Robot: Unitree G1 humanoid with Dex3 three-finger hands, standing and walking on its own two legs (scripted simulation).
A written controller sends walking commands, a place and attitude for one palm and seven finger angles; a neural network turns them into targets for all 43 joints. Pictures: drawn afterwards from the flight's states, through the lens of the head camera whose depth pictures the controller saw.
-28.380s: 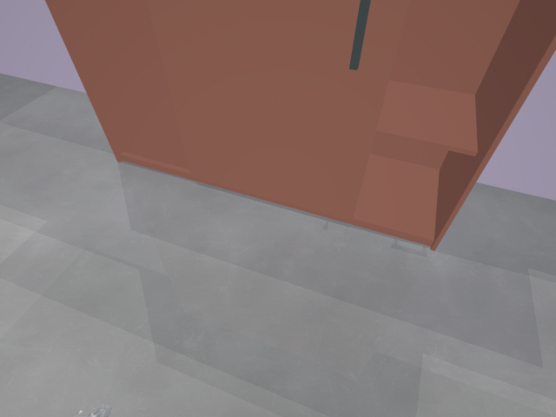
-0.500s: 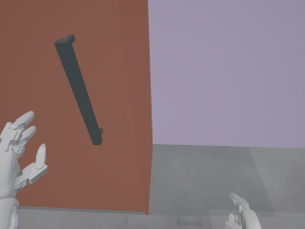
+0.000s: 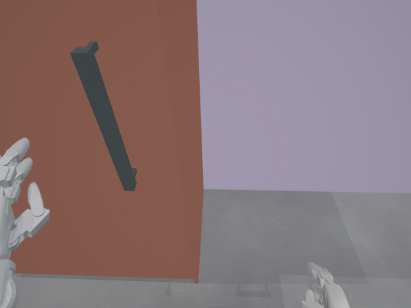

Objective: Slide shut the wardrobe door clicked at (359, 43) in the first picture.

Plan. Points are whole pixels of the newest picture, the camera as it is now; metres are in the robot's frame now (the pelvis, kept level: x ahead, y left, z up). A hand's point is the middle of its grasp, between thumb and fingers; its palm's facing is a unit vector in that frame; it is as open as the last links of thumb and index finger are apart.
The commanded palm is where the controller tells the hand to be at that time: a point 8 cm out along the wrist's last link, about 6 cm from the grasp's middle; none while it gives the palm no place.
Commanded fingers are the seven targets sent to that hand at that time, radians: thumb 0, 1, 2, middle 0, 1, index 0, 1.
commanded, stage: step back with the hand held close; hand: left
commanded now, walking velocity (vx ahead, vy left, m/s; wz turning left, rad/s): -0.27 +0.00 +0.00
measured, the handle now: (114, 128) +0.39 +0.24 +0.17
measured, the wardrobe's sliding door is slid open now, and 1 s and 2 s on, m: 0.00 0.00 0.00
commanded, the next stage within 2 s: stop stepping back and stand still in 1.26 s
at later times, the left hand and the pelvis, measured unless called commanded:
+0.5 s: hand (36, 223) +0.18 +0.28 +0.16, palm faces +0.42 -0.78 -0.46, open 7.5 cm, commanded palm +0.12 +0.32 +0.17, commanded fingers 0.00 0.90 0.90 -0.20 -0.30 -0.20 -0.30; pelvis -0.03 +0.02 -0.02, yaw -2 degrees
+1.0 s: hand out of the picture +0.12 +0.29 +0.17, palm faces +0.37 -0.86 -0.35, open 7.5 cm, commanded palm +0.06 +0.33 +0.17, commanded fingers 0.00 0.90 0.90 -0.20 -0.30 -0.20 -0.30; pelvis -0.10 +0.04 +0.01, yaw -3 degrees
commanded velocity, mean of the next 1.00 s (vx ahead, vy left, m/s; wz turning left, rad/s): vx -0.31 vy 0.00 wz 0.05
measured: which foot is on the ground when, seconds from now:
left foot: down 0.00-1.00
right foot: down 0.00-0.66, up 0.68-1.00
